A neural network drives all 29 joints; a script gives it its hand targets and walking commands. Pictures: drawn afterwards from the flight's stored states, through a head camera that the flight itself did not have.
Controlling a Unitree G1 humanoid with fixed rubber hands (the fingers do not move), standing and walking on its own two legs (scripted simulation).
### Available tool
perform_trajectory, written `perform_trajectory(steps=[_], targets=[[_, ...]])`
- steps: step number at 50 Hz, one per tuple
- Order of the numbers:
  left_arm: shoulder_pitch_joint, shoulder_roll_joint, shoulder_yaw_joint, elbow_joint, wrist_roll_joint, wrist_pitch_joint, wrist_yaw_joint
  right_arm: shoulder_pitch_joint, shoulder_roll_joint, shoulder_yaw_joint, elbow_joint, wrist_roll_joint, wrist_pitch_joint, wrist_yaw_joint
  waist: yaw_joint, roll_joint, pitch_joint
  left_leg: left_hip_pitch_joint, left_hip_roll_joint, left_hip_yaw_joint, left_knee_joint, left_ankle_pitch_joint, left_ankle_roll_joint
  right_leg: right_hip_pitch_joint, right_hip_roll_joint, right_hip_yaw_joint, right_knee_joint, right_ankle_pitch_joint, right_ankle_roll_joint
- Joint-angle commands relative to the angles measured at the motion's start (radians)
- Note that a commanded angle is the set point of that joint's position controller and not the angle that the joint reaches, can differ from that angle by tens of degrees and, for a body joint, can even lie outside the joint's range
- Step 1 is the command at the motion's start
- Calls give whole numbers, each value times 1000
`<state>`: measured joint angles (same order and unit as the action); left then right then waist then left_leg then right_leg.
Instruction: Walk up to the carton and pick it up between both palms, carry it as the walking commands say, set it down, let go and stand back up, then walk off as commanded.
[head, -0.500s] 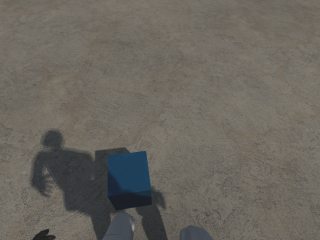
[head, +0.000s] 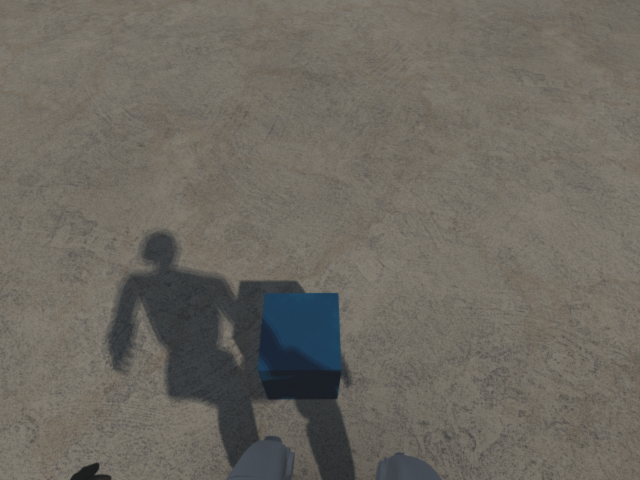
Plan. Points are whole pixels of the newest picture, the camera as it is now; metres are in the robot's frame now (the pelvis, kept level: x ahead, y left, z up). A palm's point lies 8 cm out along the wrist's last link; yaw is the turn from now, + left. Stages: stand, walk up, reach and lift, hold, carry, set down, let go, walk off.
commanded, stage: walk up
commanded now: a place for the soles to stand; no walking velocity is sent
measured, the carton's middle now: (302, 348) +0.51 +0.07 -0.58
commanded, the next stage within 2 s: none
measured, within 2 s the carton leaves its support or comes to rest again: neither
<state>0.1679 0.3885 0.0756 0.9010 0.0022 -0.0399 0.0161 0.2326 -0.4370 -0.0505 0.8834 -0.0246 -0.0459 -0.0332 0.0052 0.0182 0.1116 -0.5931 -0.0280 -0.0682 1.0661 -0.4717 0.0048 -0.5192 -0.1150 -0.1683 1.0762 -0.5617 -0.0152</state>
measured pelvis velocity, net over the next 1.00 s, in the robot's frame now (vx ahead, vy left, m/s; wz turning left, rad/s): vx -0.02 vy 0.05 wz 0.13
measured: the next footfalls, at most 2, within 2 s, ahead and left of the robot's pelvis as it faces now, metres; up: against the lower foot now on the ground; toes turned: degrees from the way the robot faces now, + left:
right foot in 1.42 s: +0.13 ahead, -0.03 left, +0.00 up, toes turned +2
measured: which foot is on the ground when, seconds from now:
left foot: down 0.00-1.00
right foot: down 0.00-1.00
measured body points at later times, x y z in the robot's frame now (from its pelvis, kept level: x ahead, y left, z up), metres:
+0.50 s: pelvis +0.00 +0.03 +0.01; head +0.04 +0.04 +0.46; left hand +0.06 +0.36 -0.11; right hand +0.11 -0.29 -0.09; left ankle +0.05 +0.13 -0.67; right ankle +0.02 -0.10 -0.67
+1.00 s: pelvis -0.02 +0.05 +0.01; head +0.00 +0.04 +0.46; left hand +0.01 +0.39 -0.09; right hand +0.11 -0.26 -0.10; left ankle +0.04 +0.18 -0.66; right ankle +0.02 -0.10 -0.67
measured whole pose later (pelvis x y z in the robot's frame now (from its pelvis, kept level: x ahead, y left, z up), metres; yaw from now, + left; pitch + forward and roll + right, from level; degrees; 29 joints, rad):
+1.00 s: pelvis -0.02 +0.05 +0.01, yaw +8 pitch -1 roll -1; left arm 0.18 0.39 0.07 1.03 0.00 -0.10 0.04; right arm 0.22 -0.42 -0.06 0.88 -0.04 -0.01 0.06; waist 0.01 0.05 0.06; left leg -0.59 0.00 -0.05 0.99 -0.47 0.02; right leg -0.47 -0.13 -0.10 0.96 -0.47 0.02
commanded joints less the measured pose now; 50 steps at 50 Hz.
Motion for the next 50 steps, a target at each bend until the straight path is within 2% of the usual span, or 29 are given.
perform_trajectory(steps=[1,2,3,4,7,9,10,12,14,17,18,21,23,25,27,28,30,33,35,36,37,38,39,40,41,43,44,49,50], targets=[[97,284,70,-10,18,-38,2,-148,-234,-56,-64,2,-7,-2,86,-10,-200,-181,60,-259,-246,-41,118,338,-90,380,-454,-161,-119],[151,356,89,13,34,-45,9,-166,-189,-50,-63,-1,-7,3,115,-143,-194,-281,-17,-32,-19,-22,61,419,-271,573,-657,-282,-167],[99,394,99,8,40,-49,15,-138,-209,-55,-56,-5,-8,1,93,-143,-180,-314,41,0,31,-94,28,402,-412,702,-734,-239,-206],[52,382,89,1,41,-55,18,-109,-233,-57,-35,-8,-11,3,68,-63,-174,-266,74,-18,36,-88,19,405,-423,675,-688,-75,-222],[-38,328,58,-9,28,-56,11,-8,-208,-60,-14,9,-41,13,-14,-47,-214,22,65,21,-170,79,48,276,-288,342,-463,377,-161],[-63,277,48,-13,12,-44,5,33,-222,-69,5,13,-49,8,-31,-4,-313,215,62,-106,-244,353,102,158,-135,174,-295,298,-58],[-71,240,38,-29,6,-38,3,22,-251,-75,-5,3,-48,2,-29,91,-291,267,86,-234,-325,310,139,72,-58,134,-195,198,-35],[-68,227,37,-35,-5,-21,5,44,-301,-76,-6,-3,-50,-2,-29,125,-301,337,213,-587,-448,234,271,-40,51,149,-112,-62,-10],[-27,230,31,-14,2,-23,7,-8,-296,-69,-22,-8,-44,-8,-11,118,-267,294,242,-629,-485,205,271,-14,63,158,-164,-85,-16],[70,206,38,30,-7,-37,7,-58,-253,-53,-22,-2,-33,-4,31,139,-304,217,186,-442,-401,314,197,138,45,205,-282,88,-48],[83,228,41,35,0,-44,9,-70,-224,-44,-36,10,-34,-1,37,79,-330,147,158,-372,-329,348,164,220,10,262,-335,142,-67],[67,310,58,34,19,-56,12,-87,-191,-41,-28,13,-32,5,47,-73,-246,-72,27,-41,-146,194,36,366,-209,502,-539,172,-181],[13,309,49,29,17,-57,12,-60,-189,-41,-10,15,-39,7,19,-45,-241,8,61,-5,-179,210,40,323,-215,429,-468,337,-191],[-10,271,35,23,7,-48,11,0,-187,-48,0,19,-53,11,7,-22,-307,177,63,-81,-253,345,79,233,-144,303,-360,359,-127],[-49,218,22,0,-6,-35,7,33,-227,-52,4,1,-54,8,-25,109,-336,324,153,-346,-407,353,170,77,10,162,-168,240,-33],[-29,205,21,11,-10,-26,6,28,-253,-54,-6,-5,-52,7,-22,150,-327,375,200,-547,-470,302,228,-5,68,170,-142,57,-14],[-19,227,25,20,-4,-19,9,4,-272,-59,-11,-7,-42,1,-19,158,-259,341,243,-620,-527,141,264,-57,78,182,-166,-98,-18],[89,224,43,77,1,-36,1,-84,-223,-46,-29,-7,-22,7,39,122,-241,111,162,-444,-489,-26,172,173,66,227,-337,11,-50],[112,287,61,76,25,-47,3,-109,-171,-38,-32,5,-21,16,67,-77,-260,-86,47,-180,-287,-32,63,355,-80,416,-532,-98,-125],[104,331,72,73,36,-52,6,-91,-158,-36,-19,-2,-23,17,55,-108,-239,-130,-1,-57,-189,23,21,399,-188,582,-623,-100,-170],[47,327,64,57,29,-53,6,-78,-183,-38,-9,-1,-27,14,29,-87,-235,-87,33,-5,-194,-1,18,359,-244,566,-613,-31,-201],[-16,313,56,52,30,-51,7,-34,-186,-43,7,-1,-35,19,0,-48,-232,-4,45,-8,-224,-12,22,295,-239,535,-564,61,-200],[-21,298,52,56,24,-49,5,-30,-185,-46,12,3,-42,22,-1,-11,-235,67,41,-12,-284,46,36,250,-196,435,-513,119,-167],[130,379,81,91,18,-67,36,-60,-208,-69,-78,-42,-12,54,22,63,-241,-49,29,-14,-188,73,42,356,-221,455,-522,63,-160],[176,397,93,91,17,-77,45,-73,-205,-71,-99,-37,0,63,41,-37,-226,-160,41,13,-120,53,34,435,-277,537,-562,71,-178],[183,430,103,98,24,-89,53,-100,-221,-81,-119,-39,14,72,56,-107,-179,-288,98,-21,-16,-58,20,474,-373,638,-611,106,-239],[184,421,108,84,27,-91,57,-97,-222,-79,-120,-37,15,78,54,-68,-211,-298,96,-27,10,-69,19,503,-400,662,-615,116,-255],[94,408,90,76,26,-78,56,-50,-217,-109,-95,-23,24,101,-5,-105,-180,-42,83,35,-132,13,26,255,-284,469,-564,-8,-191],[49,396,86,63,25,-74,53,-11,-197,-100,-79,-21,20,102,-37,-97,-187,27,70,57,-211,39,34,213,-242,368,-510,9,-168]])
